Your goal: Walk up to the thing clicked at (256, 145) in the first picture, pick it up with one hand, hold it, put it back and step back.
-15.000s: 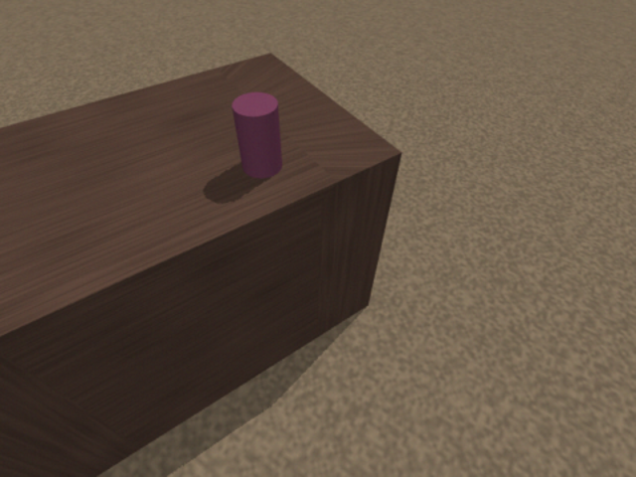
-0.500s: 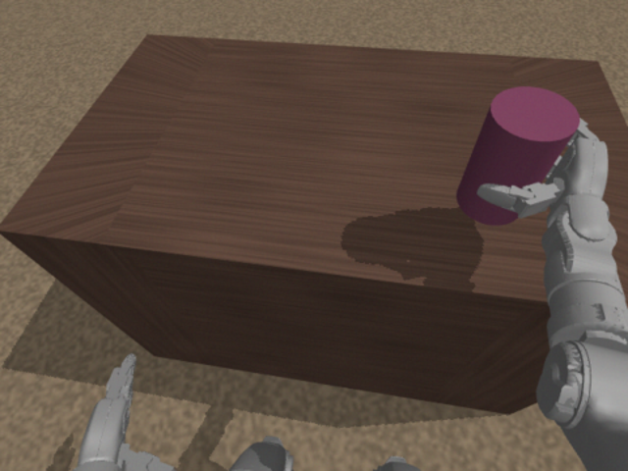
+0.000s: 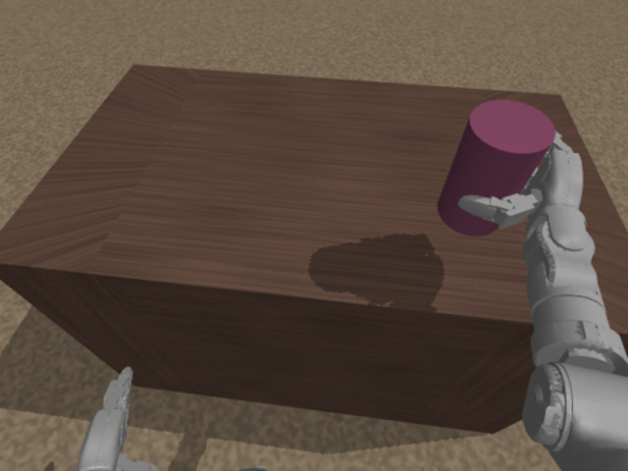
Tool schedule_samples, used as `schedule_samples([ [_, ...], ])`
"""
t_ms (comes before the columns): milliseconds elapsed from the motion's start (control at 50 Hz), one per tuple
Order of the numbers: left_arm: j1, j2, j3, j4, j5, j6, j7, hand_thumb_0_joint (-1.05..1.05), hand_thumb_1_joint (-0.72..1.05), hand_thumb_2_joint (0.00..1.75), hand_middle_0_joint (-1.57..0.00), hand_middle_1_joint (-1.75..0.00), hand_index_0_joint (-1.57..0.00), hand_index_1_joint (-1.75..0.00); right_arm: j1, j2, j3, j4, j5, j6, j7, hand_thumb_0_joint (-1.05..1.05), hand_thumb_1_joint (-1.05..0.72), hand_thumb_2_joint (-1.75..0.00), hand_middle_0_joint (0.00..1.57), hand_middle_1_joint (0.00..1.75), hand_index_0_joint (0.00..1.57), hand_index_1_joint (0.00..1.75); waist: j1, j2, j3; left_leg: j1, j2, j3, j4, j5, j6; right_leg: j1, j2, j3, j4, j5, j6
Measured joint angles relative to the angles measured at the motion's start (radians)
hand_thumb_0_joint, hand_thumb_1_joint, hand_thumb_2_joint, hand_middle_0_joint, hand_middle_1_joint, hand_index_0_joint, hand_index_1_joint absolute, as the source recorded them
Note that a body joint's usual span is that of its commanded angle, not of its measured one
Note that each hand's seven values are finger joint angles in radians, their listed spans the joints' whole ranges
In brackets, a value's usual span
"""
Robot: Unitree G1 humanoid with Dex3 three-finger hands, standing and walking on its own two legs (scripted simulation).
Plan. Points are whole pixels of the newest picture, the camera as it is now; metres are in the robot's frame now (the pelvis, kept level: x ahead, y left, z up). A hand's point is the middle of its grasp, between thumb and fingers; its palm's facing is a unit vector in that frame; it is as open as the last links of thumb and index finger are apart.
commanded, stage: lift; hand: right
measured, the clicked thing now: (487, 173) +0.45 -0.17 +0.14
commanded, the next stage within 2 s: hold in 1.06 s
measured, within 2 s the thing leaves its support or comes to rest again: neither
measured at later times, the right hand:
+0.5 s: hand (527, 180) +0.38 -0.18 +0.20, palm faces +0.16 +0.99 -0.02, open 12.0 cm
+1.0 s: hand (557, 188) +0.33 -0.17 +0.24, palm faces +0.17 +0.99 -0.02, open 12.0 cm
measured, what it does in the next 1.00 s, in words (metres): stands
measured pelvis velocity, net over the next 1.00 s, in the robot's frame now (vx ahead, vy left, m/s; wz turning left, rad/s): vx -0.02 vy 0.01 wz -0.03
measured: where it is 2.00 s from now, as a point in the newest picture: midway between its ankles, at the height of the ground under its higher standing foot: outside the picture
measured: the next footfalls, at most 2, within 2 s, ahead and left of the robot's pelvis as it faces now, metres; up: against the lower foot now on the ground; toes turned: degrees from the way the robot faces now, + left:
none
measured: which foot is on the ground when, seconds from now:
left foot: down 0.00-1.00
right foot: down 0.00-1.00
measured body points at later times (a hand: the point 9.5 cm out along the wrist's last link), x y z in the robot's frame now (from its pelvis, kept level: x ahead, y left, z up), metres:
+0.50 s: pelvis -0.01 +0.01 +0.01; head -0.01 +0.03 +0.46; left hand +0.16 +0.27 -0.05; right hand +0.36 -0.23 +0.20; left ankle +0.01 +0.14 -0.71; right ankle -0.01 -0.12 -0.71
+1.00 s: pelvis -0.02 +0.01 +0.02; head -0.05 +0.04 +0.47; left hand +0.15 +0.27 -0.06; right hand +0.32 -0.23 +0.24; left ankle +0.01 +0.14 -0.71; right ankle -0.01 -0.12 -0.71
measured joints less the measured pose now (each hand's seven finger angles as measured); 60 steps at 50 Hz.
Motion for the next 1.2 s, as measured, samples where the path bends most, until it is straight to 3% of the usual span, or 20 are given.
schedule_samples([
  [80,-0.004,-0.010,-0.001,0.008,-0.004,-0.006,0.002,-0.01,-0.53,0.06,-0.05,-0.06,-0.05,-0.06,0.033,0.022,0.024,-0.062,0.007,0.022,-0.005,-0.02,0.61,-0.80,0.63,1.07,0.66,1.09,-0.017,-0.002,-0.006,0.042,0.002,0.001,-0.018,0.000,0.001,0.044,0.002,0.001,-0.025,0.005,0.002],
  [300,0.001,-0.016,0.004,0.028,-0.020,0.021,0.004,-0.01,-0.53,0.06,-0.05,-0.06,-0.05,-0.05,0.167,0.064,0.066,-0.358,0.044,0.191,-0.015,-0.02,0.61,-0.81,0.62,1.09,0.65,1.11,-0.060,-0.028,0.015,0.136,0.011,0.005,-0.053,0.008,0.003,0.146,0.011,0.003,-0.083,0.027,0.003],
  [600,-0.021,0.005,0.021,0.099,-0.029,0.007,0.010,-0.01,-0.52,0.06,-0.04,-0.05,-0.04,-0.05,0.262,0.087,0.076,-0.634,0.078,0.406,-0.023,-0.02,0.61,-0.81,0.63,1.09,0.65,1.10,-0.075,-0.036,0.049,0.212,0.012,0.014,-0.097,0.038,0.012,0.226,0.013,0.012,-0.145,0.071,0.011],
  [880,-0.055,-0.005,0.016,0.146,-0.032,-0.018,0.006,-0.01,-0.52,0.05,-0.04,-0.05,-0.04,-0.05,0.298,0.079,0.068,-0.743,0.088,0.535,-0.022,-0.02,0.61,-0.80,0.63,1.08,0.66,1.10,-0.080,-0.044,0.044,0.264,0.015,0.023,-0.130,0.059,0.015,0.278,0.016,0.020,-0.186,0.100,0.014],
  [1200,-0.062,0.000,0.010,0.193,-0.031,-0.061,0.008,-0.01,-0.52,0.05,-0.04,-0.05,-0.04,-0.05,0.306,0.086,0.062,-0.855,0.103,0.615,-0.030,-0.01,0.61,-0.80,0.63,1.08,0.66,1.09,-0.087,-0.049,0.055,0.286,0.016,0.025,-0.160,0.075,0.013,0.297,0.017,0.021,-0.209,0.113,0.012],
])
